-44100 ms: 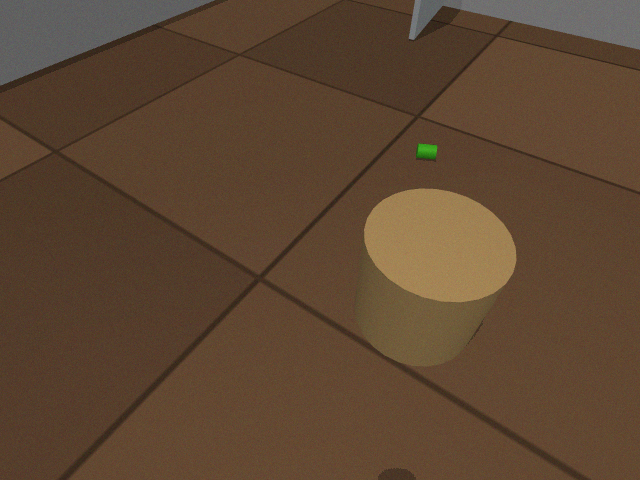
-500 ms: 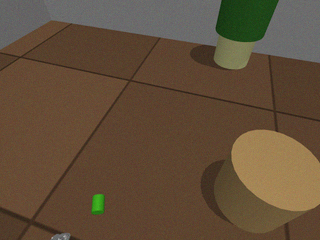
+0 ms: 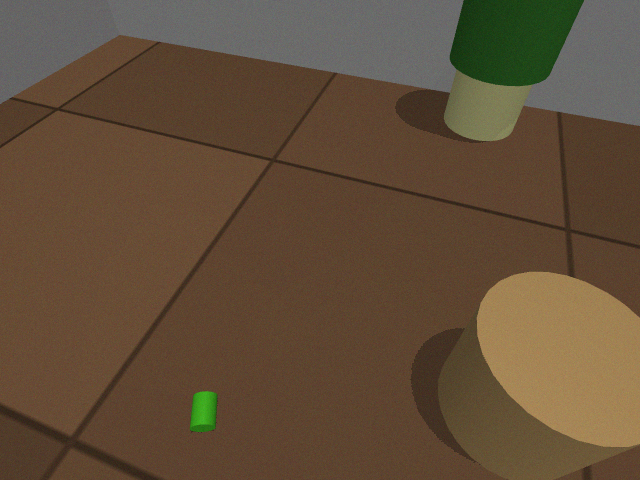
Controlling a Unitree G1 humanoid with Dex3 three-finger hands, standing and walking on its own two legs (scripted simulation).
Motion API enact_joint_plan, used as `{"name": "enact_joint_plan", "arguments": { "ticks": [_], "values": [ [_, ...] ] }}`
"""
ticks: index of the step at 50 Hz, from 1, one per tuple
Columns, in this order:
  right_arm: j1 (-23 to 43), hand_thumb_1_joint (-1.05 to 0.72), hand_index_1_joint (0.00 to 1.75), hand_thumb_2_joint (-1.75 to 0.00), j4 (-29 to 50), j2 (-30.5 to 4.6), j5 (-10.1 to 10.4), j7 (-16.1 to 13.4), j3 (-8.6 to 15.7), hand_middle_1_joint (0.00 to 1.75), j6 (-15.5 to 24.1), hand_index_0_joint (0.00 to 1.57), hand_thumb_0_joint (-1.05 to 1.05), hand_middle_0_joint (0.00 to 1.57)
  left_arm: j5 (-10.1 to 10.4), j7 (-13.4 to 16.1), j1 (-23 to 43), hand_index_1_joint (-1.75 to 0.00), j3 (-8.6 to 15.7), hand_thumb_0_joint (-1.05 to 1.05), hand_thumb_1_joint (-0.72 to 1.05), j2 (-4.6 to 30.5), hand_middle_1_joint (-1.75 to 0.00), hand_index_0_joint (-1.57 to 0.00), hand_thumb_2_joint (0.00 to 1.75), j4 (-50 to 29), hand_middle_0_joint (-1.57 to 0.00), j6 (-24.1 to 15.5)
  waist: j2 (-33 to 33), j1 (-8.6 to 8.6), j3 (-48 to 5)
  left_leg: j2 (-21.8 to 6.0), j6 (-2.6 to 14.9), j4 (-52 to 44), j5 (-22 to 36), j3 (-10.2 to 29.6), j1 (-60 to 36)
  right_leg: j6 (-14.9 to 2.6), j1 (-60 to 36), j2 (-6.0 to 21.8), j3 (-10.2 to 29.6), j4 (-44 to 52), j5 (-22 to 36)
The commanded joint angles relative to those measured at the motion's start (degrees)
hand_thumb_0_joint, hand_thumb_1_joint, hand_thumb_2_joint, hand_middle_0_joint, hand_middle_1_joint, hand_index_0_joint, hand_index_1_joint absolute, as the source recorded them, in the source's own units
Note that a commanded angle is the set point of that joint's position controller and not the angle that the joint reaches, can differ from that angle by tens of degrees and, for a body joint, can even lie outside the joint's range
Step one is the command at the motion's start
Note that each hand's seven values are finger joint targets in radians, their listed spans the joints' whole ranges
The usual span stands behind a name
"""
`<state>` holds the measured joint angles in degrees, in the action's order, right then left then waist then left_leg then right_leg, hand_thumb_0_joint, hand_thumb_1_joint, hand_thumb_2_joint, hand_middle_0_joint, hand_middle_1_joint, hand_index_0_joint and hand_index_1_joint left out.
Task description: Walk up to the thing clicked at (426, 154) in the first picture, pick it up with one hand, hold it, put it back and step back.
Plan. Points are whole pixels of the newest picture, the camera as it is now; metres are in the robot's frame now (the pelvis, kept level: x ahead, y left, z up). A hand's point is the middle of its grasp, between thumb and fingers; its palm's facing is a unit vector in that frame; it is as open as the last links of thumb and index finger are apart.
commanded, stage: walk up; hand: left
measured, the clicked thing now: (204, 411) +0.42 +0.36 -0.75
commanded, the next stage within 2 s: stand in 0.88 s
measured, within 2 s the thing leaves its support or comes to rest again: neither
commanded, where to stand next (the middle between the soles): +0.08 +0.01 m, yaw +1 degrees
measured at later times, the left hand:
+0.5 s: hand out of the picture +0.09 +0.25 -0.16, palm faces -0.03 -0.94 -0.33, open 7.4 cm
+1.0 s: hand out of the picture +0.09 +0.24 -0.16, palm faces -0.03 -0.94 -0.34, open 7.4 cm
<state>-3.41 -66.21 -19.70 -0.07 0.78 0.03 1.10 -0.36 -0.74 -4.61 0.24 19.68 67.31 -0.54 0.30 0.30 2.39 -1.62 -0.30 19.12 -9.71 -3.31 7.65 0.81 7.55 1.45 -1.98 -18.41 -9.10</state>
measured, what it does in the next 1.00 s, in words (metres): stands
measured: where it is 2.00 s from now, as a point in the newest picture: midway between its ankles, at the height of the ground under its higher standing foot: outside the picture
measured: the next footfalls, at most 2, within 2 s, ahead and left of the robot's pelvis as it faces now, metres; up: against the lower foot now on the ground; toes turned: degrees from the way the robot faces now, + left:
none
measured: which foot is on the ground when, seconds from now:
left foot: down 0.00-1.00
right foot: down 0.00-1.00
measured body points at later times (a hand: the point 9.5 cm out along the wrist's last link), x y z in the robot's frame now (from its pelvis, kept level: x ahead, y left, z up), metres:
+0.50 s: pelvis +0.01 +0.00 +0.00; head +0.02 +0.00 +0.45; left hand +0.09 +0.30 -0.13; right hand +0.08 -0.30 -0.13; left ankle +0.01 +0.12 -0.75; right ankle +0.01 -0.13 -0.75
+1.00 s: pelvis +0.01 -0.01 +0.00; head +0.02 -0.01 +0.45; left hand +0.09 +0.29 -0.13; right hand +0.09 -0.30 -0.13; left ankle +0.01 +0.12 -0.75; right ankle +0.01 -0.13 -0.75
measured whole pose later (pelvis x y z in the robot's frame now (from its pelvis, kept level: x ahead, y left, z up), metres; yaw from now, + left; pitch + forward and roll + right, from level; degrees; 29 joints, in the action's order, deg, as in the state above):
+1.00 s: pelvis +0.01 -0.01 +0.00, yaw +0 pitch -1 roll +0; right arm -5.5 -65.9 -19.5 -0.6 0.6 0.1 0.6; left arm -0.8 -0.4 -5.2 0.4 19.6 65.7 -0.4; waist 0.0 -0.5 1.9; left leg -1.7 -0.8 17.1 -9.5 -3.2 6.1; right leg 0.5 6.5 1.3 -2.1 -17.6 -9.7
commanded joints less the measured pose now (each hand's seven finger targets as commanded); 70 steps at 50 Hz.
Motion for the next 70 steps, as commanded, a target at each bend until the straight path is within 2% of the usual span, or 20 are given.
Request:
{"name": "enact_joint_plan", "arguments": {
  "ticks": [1,6,12,16,24,33,39,43,44,46,50,52,56,59,64,70],
  "values": [
    [1.55,-0.90,0.30,-0.90,2.43,-12.55,-0.04,-1.01,2.55,0.30,0.85,0.20,0.00,0.20,0.29,0.90,3.54,-0.30,2.05,0.00,0.90,11.73,-0.30,-0.20,0.90,-3.02,-0.20,-1.24,-0.91,-0.69,-4.70,-6.77,1.18,-3.36,8.60,6.27,-2.63,-1.21,-0.63,6.55,5.31,3.00,8.39],
    [2.93,-0.90,0.30,-0.90,2.85,-12.49,-0.14,-0.93,2.69,0.30,0.70,0.20,0.00,0.20,0.00,0.99,2.43,-0.30,2.08,0.00,0.90,11.64,-0.30,-0.20,0.90,-3.10,-0.20,-1.26,-0.40,-0.38,-4.35,-6.78,1.31,-3.74,6.89,6.12,-3.30,-1.06,-0.10,6.31,5.15,3.87,6.55],
    [2.61,-0.90,0.30,-0.90,2.63,-12.34,-0.29,-0.99,2.67,0.30,0.91,0.20,0.00,0.20,-0.17,0.95,2.91,-0.30,2.30,0.00,0.90,11.77,-0.30,-0.20,0.90,-3.59,-0.20,-1.19,-0.16,-0.29,-5.83,-6.83,1.21,-4.28,8.23,5.75,-3.16,-1.22,-2.34,6.79,5.23,3.12,8.80],
    [2.81,-0.90,0.30,-0.90,2.97,-12.06,-0.23,-0.98,2.50,0.30,0.91,0.20,0.00,0.20,-0.08,0.95,2.48,-0.30,2.31,0.00,0.90,11.74,-0.30,-0.20,0.90,-3.71,-0.20,-1.13,0.01,-0.06,-4.89,-6.60,1.09,-4.37,8.13,5.82,-2.92,-1.04,-1.74,6.60,5.18,3.34,8.35],
    [1.92,-0.90,0.30,-0.90,3.06,-12.25,-0.28,-0.94,2.53,0.30,0.77,0.20,0.00,0.20,-0.28,0.99,2.77,-0.30,2.50,0.00,0.90,11.88,-0.30,-0.20,0.90,-4.18,-0.20,-1.08,0.16,-0.43,-4.72,-6.23,1.05,-4.43,6.33,5.88,-1.88,-1.10,-2.29,6.31,5.18,3.48,7.26],
    [1.20,-0.90,0.30,-0.90,3.43,-12.19,-0.19,-1.02,2.52,0.30,0.82,0.20,0.00,0.20,-0.21,0.97,2.31,-0.30,2.68,0.00,0.90,11.69,-0.30,-0.20,0.90,-4.49,-0.20,-0.95,0.02,-0.27,-4.79,-6.48,1.10,-3.87,7.91,5.93,-2.68,-1.35,-1.84,6.10,4.93,3.13,7.42],
    [0.61,-0.90,0.30,-0.90,3.60,-12.06,-0.29,-1.03,2.49,0.30,0.66,0.20,0.00,0.20,-0.30,0.96,2.89,-0.30,2.70,0.00,0.90,11.78,-0.30,-0.20,0.90,-4.88,-0.20,-1.02,-0.80,-0.49,-4.02,-6.23,1.20,-4.16,6.17,5.93,-1.84,-1.33,-2.03,6.21,5.30,3.52,7.32],
    [0.75,-0.90,0.30,-0.90,3.90,-11.98,-0.34,-0.97,2.58,0.30,0.63,0.20,0.00,0.20,-0.37,0.97,2.70,-0.30,2.83,0.00,0.90,11.85,-0.30,-0.20,0.90,-4.89,-0.20,-1.02,-0.52,-0.57,-3.65,-6.11,1.17,-4.05,5.35,5.98,-1.79,-1.36,-1.36,5.96,5.21,3.79,6.05],
    [0.51,-0.90,0.30,-0.90,3.72,-11.96,-0.62,-1.11,2.45,0.30,0.57,0.20,0.00,0.20,-0.19,1.17,2.24,-0.30,2.36,0.00,0.90,12.12,-0.30,-0.20,0.90,-4.97,-0.20,-1.09,-0.68,-0.63,-4.07,-6.87,0.94,-4.82,4.50,6.09,-1.76,-1.45,-1.55,6.81,5.30,4.01,4.06],
    [0.46,-0.90,0.30,-0.90,3.68,-12.29,-0.64,-1.17,2.47,0.30,0.59,0.20,0.00,0.20,-0.16,1.16,2.21,-0.30,2.34,0.00,0.90,12.11,-0.30,-0.20,0.90,-5.00,-0.20,-1.03,0.11,-0.64,-4.17,-6.69,0.96,-5.24,3.71,6.18,-1.81,-1.59,-0.98,6.63,5.50,4.04,2.82],
    [0.24,-0.90,0.30,-0.90,3.66,-12.18,-0.64,-1.05,2.36,0.30,0.79,0.20,0.00,0.20,-0.16,1.11,1.85,-0.30,2.12,0.00,0.90,12.10,-0.30,-0.20,0.90,-5.20,-0.20,-1.31,0.29,-0.60,-4.94,-6.95,1.00,-4.68,6.79,5.96,-2.64,-1.68,-1.72,7.05,5.63,3.63,5.71],
    [0.03,-0.90,0.30,-0.90,3.60,-11.82,-0.62,-1.03,2.26,0.30,0.78,0.20,0.00,0.20,-0.10,1.18,1.83,-0.30,2.11,0.00,0.90,12.51,-0.30,-0.20,0.90,-5.15,-0.20,-1.33,-0.26,-0.71,-4.04,-6.73,0.75,-5.18,5.27,6.25,-1.72,-1.61,-1.39,6.83,5.41,3.90,4.14],
    [0.36,-0.90,0.30,-0.90,3.61,-11.92,-0.51,-1.02,2.19,0.30,0.82,0.20,0.00,0.20,-0.17,1.20,0.99,-0.30,1.86,0.00,0.90,12.24,-0.30,-0.20,0.90,-5.07,-0.20,-1.39,-0.25,-0.57,-3.80,-6.86,0.70,-4.70,7.01,6.38,-2.77,-1.51,-0.49,6.75,5.15,3.89,5.44],
    [0.11,-0.90,0.30,-0.90,3.42,-12.26,-0.56,-1.04,2.15,0.30,0.69,0.20,0.00,0.20,-0.07,1.18,1.01,-0.30,1.88,0.00,0.90,12.28,-0.30,-0.20,0.90,-5.05,-0.20,-1.30,-0.04,-0.51,-3.69,-6.67,0.70,-4.87,5.04,6.13,-2.58,-1.66,-0.42,6.86,5.57,4.11,3.90],
    [0.18,-0.90,0.30,-0.90,3.67,-12.00,-0.58,-1.11,2.12,0.30,0.85,0.20,0.00,0.20,-0.13,1.28,0.78,-0.30,1.84,0.00,0.90,12.75,-0.30,-0.20,0.90,-5.39,-0.20,-1.52,-0.69,-0.46,-5.35,-7.24,0.73,-3.98,10.46,6.12,-4.13,-1.90,-2.02,7.17,5.43,2.90,9.87],
    [0.06,-0.90,0.30,-0.90,3.53,-12.22,-0.49,-1.21,2.08,0.30,0.73,0.20,0.00,0.20,0.00,1.40,0.54,-0.30,1.72,0.00,0.90,12.56,-0.30,-0.20,0.90,-5.25,-0.20,-1.50,-0.66,-0.52,-5.14,-7.36,0.65,-3.61,12.00,5.84,-4.65,-1.76,-2.15,7.12,5.11,2.90,12.07]
  ]
}}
